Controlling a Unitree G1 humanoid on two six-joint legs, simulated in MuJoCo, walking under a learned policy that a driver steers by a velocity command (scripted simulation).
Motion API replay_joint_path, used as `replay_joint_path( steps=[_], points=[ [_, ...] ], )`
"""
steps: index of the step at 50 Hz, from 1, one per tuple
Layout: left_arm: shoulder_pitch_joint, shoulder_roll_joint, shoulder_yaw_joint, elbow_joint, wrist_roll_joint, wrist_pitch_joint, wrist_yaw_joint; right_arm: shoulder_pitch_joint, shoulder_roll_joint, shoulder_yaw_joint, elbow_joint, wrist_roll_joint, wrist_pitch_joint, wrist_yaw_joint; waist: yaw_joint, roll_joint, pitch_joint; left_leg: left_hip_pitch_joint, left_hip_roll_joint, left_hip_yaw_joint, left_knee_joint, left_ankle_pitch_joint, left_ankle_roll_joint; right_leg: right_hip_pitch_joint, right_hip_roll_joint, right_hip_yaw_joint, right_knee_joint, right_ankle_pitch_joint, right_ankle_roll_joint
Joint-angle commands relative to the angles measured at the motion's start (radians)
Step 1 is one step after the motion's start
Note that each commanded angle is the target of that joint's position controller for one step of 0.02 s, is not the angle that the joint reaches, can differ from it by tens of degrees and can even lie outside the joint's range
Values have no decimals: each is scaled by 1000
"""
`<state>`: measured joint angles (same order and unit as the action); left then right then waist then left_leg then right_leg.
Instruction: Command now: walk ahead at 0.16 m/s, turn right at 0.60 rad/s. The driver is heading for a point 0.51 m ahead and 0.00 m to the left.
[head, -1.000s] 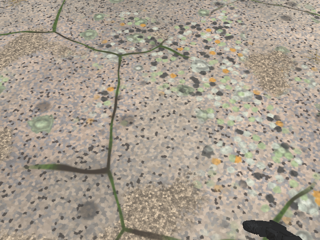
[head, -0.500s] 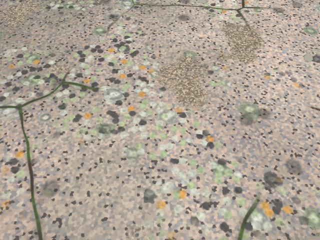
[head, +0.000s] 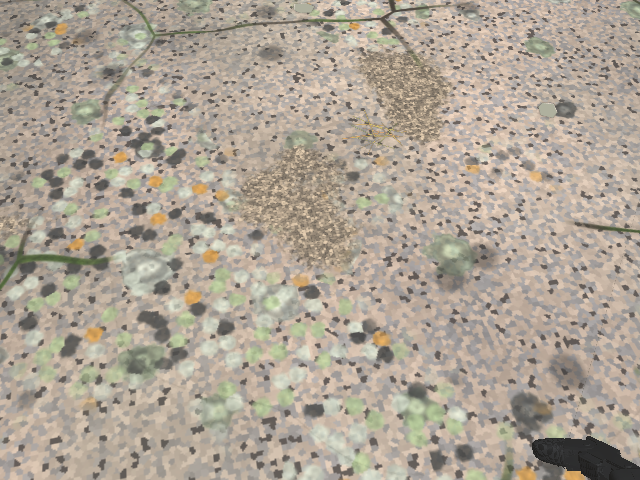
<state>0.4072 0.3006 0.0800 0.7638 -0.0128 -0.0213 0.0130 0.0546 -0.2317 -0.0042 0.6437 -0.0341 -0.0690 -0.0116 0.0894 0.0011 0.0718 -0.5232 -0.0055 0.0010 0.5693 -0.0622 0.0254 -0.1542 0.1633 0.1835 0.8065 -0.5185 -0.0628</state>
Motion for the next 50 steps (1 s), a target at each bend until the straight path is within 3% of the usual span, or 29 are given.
replay_joint_path(
  steps=[1, 2, 3, 5, 7, 10, 14, 16, 18, 19, 20, 21, 23, 25, 27, 29, 31, 32, 33, 35, 37, 39, 43, 45, 46, 47, 48, 49, 50],
  points=[
    [136, 118, 20, -71, 19, 8, 16, 233, -194, -71, -43, 21, 13, -8, -80, 162, -488, 674, 490, -547, -99, 693, 241, -354, -46, -62, 576, -85, 44],
    [47, 118, 23, -75, 33, 23, 4, 170, -103, -43, -54, 24, 21, -13, -83, 96, -353, 540, 410, -401, -140, 489, 215, -365, -70, -83, 564, -17, 58],
    [4, 100, 21, -84, 39, 38, -7, 123, -65, -29, -54, 18, 32, -18, -66, 77, -250, 427, 346, -295, -192, 340, 180, -368, -103, -100, 521, 18, 71],
    [-11, 73, 15, -92, 47, 74, -28, 112, -95, -35, -38, 14, 37, -28, -56, 147, -160, 270, 276, -167, -260, 260, 172, -315, -116, -129, 489, 67, 92],
    [-14, 55, 6, -98, 39, 86, -30, 127, -114, -43, -19, 3, 31, -22, -44, 133, -169, 222, 266, -116, -270, 283, 190, -277, -105, -133, 444, 83, 88],
    [-49, 41, -7, -111, 44, 95, -31, 126, -122, -46, -7, 3, 31, -16, -41, 129, -176, 202, 269, -82, -290, 143, 198, -255, -115, -143, 301, 101, 72],
    [-126, 24, -30, -137, 41, 97, -38, 133, -148, -57, 8, 4, 58, -4, -75, 178, -152, 164, 254, -71, -319, -159, 180, -151, -125, -195, 24, 79, 44],
    [-113, 24, -35, -131, 37, 87, -37, 156, -166, -63, 23, 8, 77, 2, -74, 157, -140, 151, 255, -77, -299, -223, 165, -72, -116, -224, -127, 120, 21],
    [-77, 24, -41, -112, 41, 66, -37, 191, -155, -62, 44, 15, 93, 6, -52, 87, -95, 55, 220, -49, -247, -285, 82, 67, -125, -190, -377, 238, -19],
    [-85, 59, -42, -124, 55, 54, -32, 224, -94, -50, 41, 9, 94, 15, -69, -82, -94, 12, 145, 30, -87, -333, 14, 87, -296, 48, -544, 150, -42],
    [-160, 144, -25, -160, 49, 53, -22, 221, -45, -34, 5, 30, 93, 14, -87, -290, -50, -5, 4, 93, -11, -437, -36, -93, -510, 323, -646, 119, -130],
    [-180, 92, -34, -146, 60, 46, -11, 162, -105, -49, 21, 22, 104, 15, -67, -180, 2, 117, 50, -9, 115, -392, -32, -216, -477, 244, -640, 145, -153],
    [-269, 35, -56, -140, 57, 29, -1, 201, -86, -49, 50, 29, 107, 26, -135, -157, -14, 175, 26, -10, 133, -308, -24, -209, -375, 89, -606, 281, -110],
    [-262, 22, -60, -131, 42, 12, 7, 245, -89, -51, 86, 14, 99, 21, -132, -150, -73, 197, 13, 10, 113, -291, -27, -87, -324, 2, -522, 573, -96],
    [-212, 13, -63, -107, 30, 5, 8, 237, -65, -41, 89, 21, 94, 14, -110, -120, -120, 227, 10, 11, 18, -308, -36, 7, -331, -13, -449, 753, -102],
    [-209, 21, -58, -92, 21, 6, 13, 245, -47, -31, 100, 25, 89, 4, -120, -102, -140, 330, 20, 8, -162, -129, -39, 7, -313, -19, -401, 690, -67],
    [-183, 0, -62, -87, 29, 3, 12, 241, -108, -37, 101, 10, 75, -6, -94, -55, -137, 428, 119, -91, -201, 68, -36, -71, -265, -15, -393, 487, -10],
    [-131, -10, -58, -75, 24, 7, 5, 215, -153, -52, 120, 25, 75, -3, -44, 42, -78, 347, 110, -88, -155, 58, -14, -71, -209, -51, -440, 403, 3],
    [-152, 16, -53, -52, 29, 13, 6, 222, -109, -46, 125, 29, 73, 6, -85, 28, -55, 298, 99, -85, -174, -4, -10, -42, -210, -60, -428, 387, 4],
    [-160, 14, -49, -34, 28, 18, 6, 232, -81, -38, 145, 22, 72, 7, -91, 42, -67, 282, 75, -72, -205, -150, -12, -12, -208, -65, -417, 324, -2],
    [-154, 34, -36, -28, 39, 24, 0, 234, -99, -46, 151, 14, 76, 5, -87, 38, -50, 247, 39, -58, -178, -421, 16, -56, -185, -67, -399, 39, -34],
    [-155, 39, -31, -30, 41, 27, -6, 217, -103, -49, 136, 9, 79, 11, -84, 3, 34, 170, 37, -76, -162, -579, 41, -137, -198, -22, -431, -160, -64],
    [-97, 71, -14, -5, 34, 5, -10, 182, -77, -46, 111, 7, 48, 23, -68, -81, 22, 112, 5, -35, -40, -442, 51, -64, -308, 167, -527, -216, -129],
    [-117, 86, -6, -2, 31, -4, -13, 213, -66, -46, 118, 5, 29, 28, -95, -118, 13, 190, -12, 6, -18, -352, 63, -90, -349, 216, -566, -193, -146],
    [-152, 76, -7, -11, 28, -7, -16, 253, -70, -48, 130, 7, 20, 28, -124, -100, 14, 276, -6, -13, -62, -362, 77, -153, -324, 177, -542, -162, -130],
    [-208, 57, -13, -28, 25, -11, -19, 319, -91, -53, 148, 7, 10, 25, -168, -49, 32, 392, 31, -99, -157, -428, 101, -270, -266, 96, -454, -106, -96],
    [-285, 10, -24, -61, 23, -22, -21, 421, -152, -70, 181, 12, 1, 17, -215, 88, 48, 538, 142, -314, -296, -553, 148, -434, -156, -61, -246, 14, -44],
    [-316, 8, -24, -90, 37, -36, -23, 516, -235, -96, 216, 18, 1, 15, -232, 223, 73, 665, 311, -566, -403, -531, 217, -606, -97, -203, -51, 88, -15],
    [-342, 60, -10, -95, 55, -38, -21, 542, -215, -94, 229, 11, 4, 13, -233, 142, 98, 698, 377, -613, -393, -359, 254, -710, -134, -185, 69, 12, -15]
  ],
)
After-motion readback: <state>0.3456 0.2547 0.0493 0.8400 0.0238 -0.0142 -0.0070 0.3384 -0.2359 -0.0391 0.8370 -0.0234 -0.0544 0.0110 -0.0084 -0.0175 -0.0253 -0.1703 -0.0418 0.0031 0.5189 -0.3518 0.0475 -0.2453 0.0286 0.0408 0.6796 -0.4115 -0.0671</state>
